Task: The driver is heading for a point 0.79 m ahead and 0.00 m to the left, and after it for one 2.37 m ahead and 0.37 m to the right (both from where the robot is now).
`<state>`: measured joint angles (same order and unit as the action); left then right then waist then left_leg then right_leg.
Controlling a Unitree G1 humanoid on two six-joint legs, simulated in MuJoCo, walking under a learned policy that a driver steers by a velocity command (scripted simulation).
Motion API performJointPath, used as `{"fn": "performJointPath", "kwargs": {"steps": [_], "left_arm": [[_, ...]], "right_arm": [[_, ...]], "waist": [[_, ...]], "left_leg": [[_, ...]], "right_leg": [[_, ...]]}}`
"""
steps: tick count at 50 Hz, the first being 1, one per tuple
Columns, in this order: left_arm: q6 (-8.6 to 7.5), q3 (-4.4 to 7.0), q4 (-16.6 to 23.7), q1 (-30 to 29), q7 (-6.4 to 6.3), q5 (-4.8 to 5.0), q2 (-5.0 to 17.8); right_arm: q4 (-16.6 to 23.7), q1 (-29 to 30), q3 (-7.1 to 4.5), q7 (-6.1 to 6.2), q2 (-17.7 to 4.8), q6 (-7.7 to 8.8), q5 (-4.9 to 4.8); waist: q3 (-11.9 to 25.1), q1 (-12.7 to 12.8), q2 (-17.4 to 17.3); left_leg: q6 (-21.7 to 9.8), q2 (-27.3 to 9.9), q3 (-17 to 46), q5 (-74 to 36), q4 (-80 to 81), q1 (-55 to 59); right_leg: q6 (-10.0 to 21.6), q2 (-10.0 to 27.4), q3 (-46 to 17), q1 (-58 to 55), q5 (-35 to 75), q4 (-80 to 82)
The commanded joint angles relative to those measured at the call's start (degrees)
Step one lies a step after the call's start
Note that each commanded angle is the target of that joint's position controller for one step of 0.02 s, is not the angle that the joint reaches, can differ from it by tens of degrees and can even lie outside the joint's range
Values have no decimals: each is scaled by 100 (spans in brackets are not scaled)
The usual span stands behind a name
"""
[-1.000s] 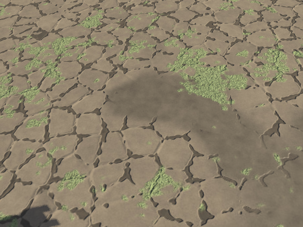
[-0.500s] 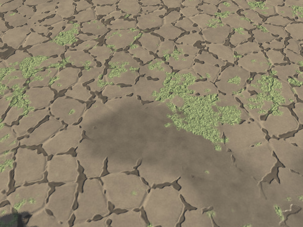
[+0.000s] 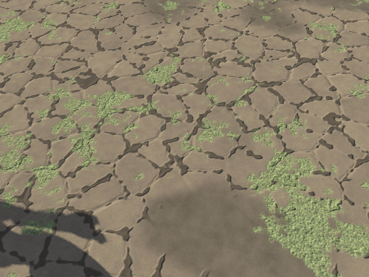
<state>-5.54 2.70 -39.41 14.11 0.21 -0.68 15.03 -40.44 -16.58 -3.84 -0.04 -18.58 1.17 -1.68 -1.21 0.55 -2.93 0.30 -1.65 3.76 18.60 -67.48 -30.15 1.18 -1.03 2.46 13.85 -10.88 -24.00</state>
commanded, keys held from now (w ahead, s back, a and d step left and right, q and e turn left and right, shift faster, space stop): w+q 0.28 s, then w+e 0.72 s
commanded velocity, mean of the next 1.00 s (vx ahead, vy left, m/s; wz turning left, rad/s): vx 0.50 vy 0.00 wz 0.00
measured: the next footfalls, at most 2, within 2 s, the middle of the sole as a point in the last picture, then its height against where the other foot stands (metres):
left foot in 0.34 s outside the picture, level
right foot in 0.88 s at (204, 236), level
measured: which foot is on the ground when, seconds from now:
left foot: up 0.00-0.32, down 0.34-0.88, up 0.90-1.00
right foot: down 0.00-0.34, up 0.36-0.86, down 0.88-1.00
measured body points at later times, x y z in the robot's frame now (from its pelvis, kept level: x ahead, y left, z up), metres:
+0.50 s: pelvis +0.26 +0.08 +0.00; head +0.29 +0.10 +0.44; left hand +0.29 +0.38 -0.13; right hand +0.45 -0.15 -0.10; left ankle +0.28 +0.16 -0.74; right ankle +0.24 -0.09 -0.65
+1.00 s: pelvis +0.54 +0.06 -0.01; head +0.58 +0.06 +0.43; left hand +0.71 +0.32 -0.11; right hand +0.62 -0.22 -0.13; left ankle +0.40 +0.21 -0.64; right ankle +0.61 -0.01 -0.74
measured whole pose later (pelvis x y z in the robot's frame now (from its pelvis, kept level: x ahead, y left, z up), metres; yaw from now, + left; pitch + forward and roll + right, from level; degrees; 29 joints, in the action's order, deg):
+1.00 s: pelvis +0.54 +0.06 -0.01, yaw -5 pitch +1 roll +0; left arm -3.0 3.8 -38.2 10.9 2.3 1.1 17.2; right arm -44.9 -14.8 -2.7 -0.1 -16.7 5.3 -0.8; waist -3.6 -0.3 0.3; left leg -0.4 -0.9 0.6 25.3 -69.6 -18.3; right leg 5.5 -4.8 1.0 23.4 -10.3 -32.3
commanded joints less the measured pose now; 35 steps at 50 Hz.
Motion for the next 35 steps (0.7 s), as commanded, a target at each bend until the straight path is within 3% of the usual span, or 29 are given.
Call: {"fn": "performJointPath", "kwargs": {"steps": [1,3,8,12,14,15,16,17,18,19,20,21,22,23,26,29,32,35], "left_arm": [[-122,221,168,31,-17,32,722],[-121,275,45,86,-28,29,856],[-34,335,-183,188,-71,81,1097],[73,400,-385,417,-72,196,1284],[146,449,-409,396,-95,237,1443],[180,454,-458,487,-104,272,1493],[207,405,-502,497,-108,285,1433],[173,281,-483,573,-112,183,1200],[79,-23,-224,1252,-3,-21,355],[-62,63,-354,861,46,198,859],[-101,179,-143,159,61,435,1199],[-116,140,-66,-46,32,413,1094],[-87,149,-121,-100,-1,272,1048],[-5,175,-198,123,4,238,1036],[233,149,-370,462,-14,248,733],[281,142,-266,121,-37,220,610],[224,104,-170,-251,49,204,491],[205,25,50,-829,155,189,335]], "right_arm": [[545,204,-56,-36,-177,4,31],[639,440,-24,-58,-114,1,58],[814,1221,53,-231,-4,91,45],[1059,1705,39,-346,-75,92,20],[1109,1570,-46,-366,-237,64,50],[1060,1239,-115,-348,-341,51,84],[845,397,-252,-295,-534,43,73],[578,-582,-397,-186,-838,5,60],[541,-670,-465,-108,-1550,42,77],[644,-922,-339,-108,-1086,93,92],[539,-651,-247,-139,-857,169,154],[476,-303,-202,-139,-726,216,140],[447,47,-132,-140,-489,251,154],[455,267,-77,-146,-321,302,208],[284,426,-100,-153,-299,486,234],[70,331,-129,-84,-347,544,290],[-30,338,-125,-26,-401,534,267],[-217,51,-159,18,-538,482,220]], "waist": [[-39,57,889],[-71,91,748],[-226,339,611],[-369,397,615],[-148,197,751],[131,-26,781],[576,-538,645],[1077,-987,348],[1794,-368,-1227],[2588,-835,-576],[1597,-902,-283],[1008,-654,-83],[639,-437,2],[489,-206,-135],[262,45,-44],[-33,-23,46],[-151,-157,35],[-374,-431,133]], "left_leg": [[82,-421,197,-399,285,-1062],[131,-463,205,-742,809,-1227],[15,-379,-185,-1908,2361,-889],[-250,-260,-463,-1564,2999,-757],[-482,39,-759,-1002,3142,-227],[-633,267,-858,-764,3236,460],[-842,488,-884,-1093,3625,1755],[-1050,151,-240,-1323,3659,3517],[-2052,-1707,2870,-786,3899,5557],[-2309,-2179,4125,-88,4742,5519],[-1966,-1955,3068,-461,4876,4815],[-1733,-1716,2248,-911,4942,3952],[-1575,-1480,1677,-1337,5071,3242],[-1483,-1311,1248,-1628,5278,2725],[-1459,-1229,497,-2050,5800,2087],[-1304,-1110,-171,-2417,5967,2149],[-1076,-932,-751,-2424,6057,2273],[-1003,-1093,-984,-2479,6103,2658]], "right_leg": [[953,1546,-1219,-756,708,1426],[1021,1622,-907,-910,1087,1500],[835,1526,5,-1104,1407,1537],[675,1706,351,-1638,1904,1308],[554,1715,595,-1849,3598,680],[528,1703,648,-1776,4496,75],[418,1567,793,-1382,4771,-905],[237,1362,829,-160,3507,-2285],[-141,394,625,2332,-1889,-4584],[-102,183,-637,2713,-2423,-5416],[-29,421,-698,3136,-1960,-5509],[12,687,-640,3044,-1418,-5085],[-25,865,-634,2800,-1061,-4711],[-53,984,-730,2390,-758,-4513],[-204,964,-814,2036,-305,-4211],[-315,869,-979,2497,532,-3527],[-272,763,-771,2407,1558,-2424],[-166,710,-474,2480,1831,-1669]]}}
